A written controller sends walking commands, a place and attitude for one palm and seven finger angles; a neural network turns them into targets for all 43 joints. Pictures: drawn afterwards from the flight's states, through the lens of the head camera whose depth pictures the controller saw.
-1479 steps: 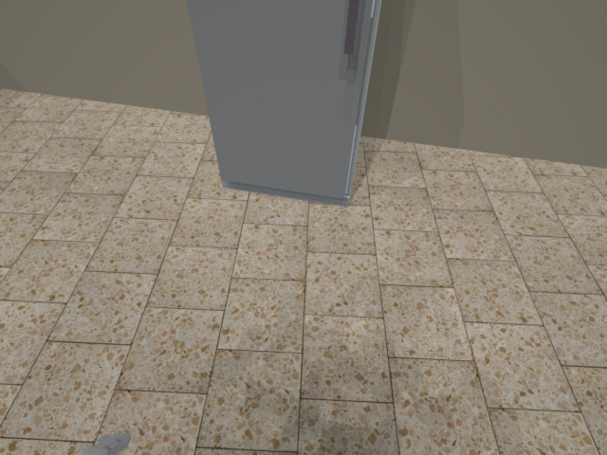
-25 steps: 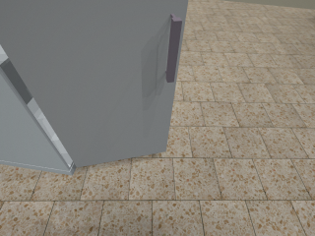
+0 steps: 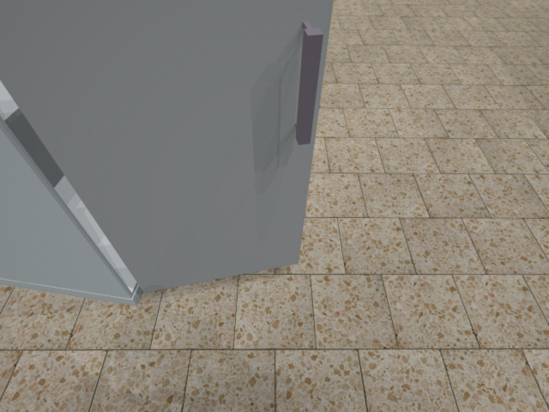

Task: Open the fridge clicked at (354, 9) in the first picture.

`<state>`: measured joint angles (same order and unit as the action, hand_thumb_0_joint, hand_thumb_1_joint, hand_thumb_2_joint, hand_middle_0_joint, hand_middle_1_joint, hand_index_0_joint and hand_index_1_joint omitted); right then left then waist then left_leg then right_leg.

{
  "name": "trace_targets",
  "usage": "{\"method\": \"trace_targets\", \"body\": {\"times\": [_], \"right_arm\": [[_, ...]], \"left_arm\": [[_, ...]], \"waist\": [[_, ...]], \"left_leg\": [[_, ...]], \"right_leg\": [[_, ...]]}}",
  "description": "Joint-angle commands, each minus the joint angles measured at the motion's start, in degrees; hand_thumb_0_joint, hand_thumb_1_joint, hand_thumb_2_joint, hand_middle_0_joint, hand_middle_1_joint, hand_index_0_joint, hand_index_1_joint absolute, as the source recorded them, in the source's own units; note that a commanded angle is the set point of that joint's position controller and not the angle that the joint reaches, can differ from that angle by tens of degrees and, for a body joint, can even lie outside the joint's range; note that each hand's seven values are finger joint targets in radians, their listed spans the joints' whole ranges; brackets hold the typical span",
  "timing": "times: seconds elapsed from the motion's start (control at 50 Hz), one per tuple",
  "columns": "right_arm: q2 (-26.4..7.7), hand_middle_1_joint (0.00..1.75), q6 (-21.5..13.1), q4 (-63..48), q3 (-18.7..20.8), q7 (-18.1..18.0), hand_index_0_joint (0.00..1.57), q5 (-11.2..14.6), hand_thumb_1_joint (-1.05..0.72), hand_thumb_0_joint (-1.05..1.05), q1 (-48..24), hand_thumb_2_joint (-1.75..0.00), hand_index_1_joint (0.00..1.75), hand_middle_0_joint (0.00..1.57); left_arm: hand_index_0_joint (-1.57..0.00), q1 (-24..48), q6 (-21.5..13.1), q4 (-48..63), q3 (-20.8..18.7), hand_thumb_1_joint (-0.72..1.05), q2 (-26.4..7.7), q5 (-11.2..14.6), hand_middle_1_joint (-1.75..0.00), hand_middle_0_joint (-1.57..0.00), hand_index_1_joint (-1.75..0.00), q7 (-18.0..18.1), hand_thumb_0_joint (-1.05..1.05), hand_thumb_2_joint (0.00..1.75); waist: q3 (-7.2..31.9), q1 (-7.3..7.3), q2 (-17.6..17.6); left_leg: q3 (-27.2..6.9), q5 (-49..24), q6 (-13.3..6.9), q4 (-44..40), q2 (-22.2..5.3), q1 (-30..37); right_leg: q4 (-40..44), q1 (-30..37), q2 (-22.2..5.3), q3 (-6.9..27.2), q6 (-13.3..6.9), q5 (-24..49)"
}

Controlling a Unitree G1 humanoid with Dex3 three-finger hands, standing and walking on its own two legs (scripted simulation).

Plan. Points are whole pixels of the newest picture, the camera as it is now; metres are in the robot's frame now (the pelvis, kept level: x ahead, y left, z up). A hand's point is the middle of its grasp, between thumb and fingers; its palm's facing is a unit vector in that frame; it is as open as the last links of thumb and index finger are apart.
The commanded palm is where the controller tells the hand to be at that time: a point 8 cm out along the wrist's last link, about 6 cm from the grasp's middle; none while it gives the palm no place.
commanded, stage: look to check the result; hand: right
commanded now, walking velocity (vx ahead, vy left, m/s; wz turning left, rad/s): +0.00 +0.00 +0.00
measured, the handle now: (304, 87) +0.69 -0.01 +0.10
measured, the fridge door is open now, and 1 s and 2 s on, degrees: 69 69 69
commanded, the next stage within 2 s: stand and wait in 0.34 s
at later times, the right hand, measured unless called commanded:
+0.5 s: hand out of the picture +0.05 -0.20 -0.17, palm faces -0.02 +0.97 -0.25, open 7.4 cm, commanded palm none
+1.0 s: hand out of the picture +0.07 -0.21 -0.16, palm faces -0.03 +0.96 -0.29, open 7.4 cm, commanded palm none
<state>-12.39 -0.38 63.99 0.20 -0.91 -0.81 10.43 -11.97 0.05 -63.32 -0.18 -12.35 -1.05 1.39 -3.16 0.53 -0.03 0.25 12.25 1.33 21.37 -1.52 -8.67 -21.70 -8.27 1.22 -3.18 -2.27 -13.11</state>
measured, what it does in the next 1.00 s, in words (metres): stands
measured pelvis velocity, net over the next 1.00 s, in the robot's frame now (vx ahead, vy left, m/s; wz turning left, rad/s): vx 0.00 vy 0.01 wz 0.00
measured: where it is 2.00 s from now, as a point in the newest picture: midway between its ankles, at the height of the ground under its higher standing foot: outside the picture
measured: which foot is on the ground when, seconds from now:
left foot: down 0.00-1.00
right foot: down 0.00-1.00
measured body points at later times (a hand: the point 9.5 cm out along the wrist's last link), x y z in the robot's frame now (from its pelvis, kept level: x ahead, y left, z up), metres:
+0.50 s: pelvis +0.00 +0.00 +0.00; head +0.02 +0.00 +0.45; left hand +0.05 +0.26 -0.15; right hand +0.06 -0.25 -0.15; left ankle -0.01 +0.14 -0.75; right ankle -0.02 -0.09 -0.75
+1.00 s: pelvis +0.00 +0.01 +0.00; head +0.03 +0.01 +0.45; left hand +0.06 +0.29 -0.14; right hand +0.07 -0.26 -0.14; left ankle -0.01 +0.14 -0.75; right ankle -0.02 -0.09 -0.75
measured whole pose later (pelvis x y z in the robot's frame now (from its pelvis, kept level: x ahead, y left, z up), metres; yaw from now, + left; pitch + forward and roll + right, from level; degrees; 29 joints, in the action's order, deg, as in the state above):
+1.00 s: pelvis +0.00 +0.01 +0.00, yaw +0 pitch -1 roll +0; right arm -16.1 -0.6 64.5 0.4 -0.3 -0.8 6.7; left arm -7.6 0.0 -63.9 -0.4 -16.2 -1.0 1.0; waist -3.6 0.5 0.2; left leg 0.8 10.9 0.5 18.5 -0.9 -7.0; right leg -18.2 -6.5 0.7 -2.7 -1.3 -11.3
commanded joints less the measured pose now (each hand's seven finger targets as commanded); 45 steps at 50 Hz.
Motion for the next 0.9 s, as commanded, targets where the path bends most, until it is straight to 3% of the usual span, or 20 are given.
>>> {"method": "trace_targets", "body": {"times": [0.0, 0.26, 0.4, 0.56, 0.88], "right_arm": [[-8.7, 0.3, -1.3, -2.5, 1.6, -0.6, 0.2, 0.2, -0.9, 0.0, 0.8, -0.9, 0.3, 0.2], [-9.7, 0.3, -1.2, -2.1, 1.5, -0.4, 0.2, 0.3, -0.9, 0.0, -0.6, -0.9, 0.3, 0.2], [-10.7, 0.3, -1.5, -2.4, 1.7, -0.5, 0.2, 0.2, -0.9, 0.0, -0.8, -0.9, 0.3, 0.2], [-11.2, 0.3, -1.3, -2.4, 1.8, -0.3, 0.2, 0.2, -0.9, 0.0, -2.5, -0.9, 0.3, 0.2], [-13.6, 0.3, -1.6, -2.6, 2.0, 0.0, 0.2, 0.3, -0.9, 0.0, -4.5, -0.9, 0.3, 0.2]], "left_arm": [[-0.2, -1.5, -1.0, 2.2, -1.7, 0.9, -7.8, 0.1, -0.3, -0.2, -0.3, 0.3, 0.0, 0.9], [-0.2, 0.0, -1.0, 1.9, -1.7, 0.9, -9.1, 0.0, -0.3, -0.2, -0.3, 0.3, 0.0, 0.9], [-0.2, 0.9, -1.2, 2.0, -1.9, 0.9, -9.9, 0.1, -0.3, -0.2, -0.3, 0.3, 0.0, 0.9], [-0.2, 2.1, -1.2, 2.0, -1.9, 0.9, -10.9, 0.0, -0.3, -0.2, -0.3, 0.2, 0.0, 0.9], [-0.2, 4.2, -1.3, 2.2, -2.3, 0.9, -13.6, 0.0, -0.3, -0.2, -0.3, 0.1, 0.0, 0.9]], "waist": [[3.3, -0.04, -0.8], [2.4, 0.09, -0.5], [4.1, -0.09, -0.5], [2.9, 0.04, 0.1], [4.7, 0.2, -0.2]], "left_leg": [[-3.4, -11.5, -3.0, -2.6, -4.9, 0.8], [-3.7, -10.8, -2.9, -3.5, -5.0, 0.8], [-3.6, -13.1, -3.0, -3.4, -5.2, 1.8], [-3.7, -11.0, -3.0, -4.0, -5.2, 1.7], [-4.1, -12.0, -3.2, -4.9, -5.5, 2.3]], "right_leg": [[3.5, 1.5, -7.5, 6.2, 0.0, 12.5], [4.8, 1.9, -7.6, 6.4, 0.1, 11.8], [4.4, 3.0, -7.8, 6.2, 0.2, 14.3], [5.7, 2.2, -7.9, 6.6, 0.5, 12.7], [5.9, 3.5, -8.2, 6.7, 0.7, 12.7]]}}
